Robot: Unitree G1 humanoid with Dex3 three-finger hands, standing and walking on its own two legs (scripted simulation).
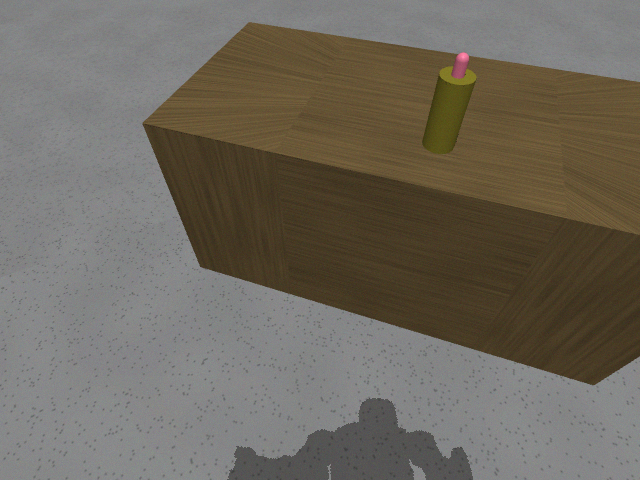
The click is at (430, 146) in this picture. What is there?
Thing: necked bottle
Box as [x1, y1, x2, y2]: [422, 52, 475, 153]
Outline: 464,52 459,53 456,56 453,66 445,67 439,72 422,141 426,149 435,153 445,153 452,149 475,81 474,73 466,68 468,55
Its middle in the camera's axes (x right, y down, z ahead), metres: +0.29 -0.29 +0.88
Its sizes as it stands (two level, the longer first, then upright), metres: 0.076 0.076 0.226
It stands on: a support 0.65 m high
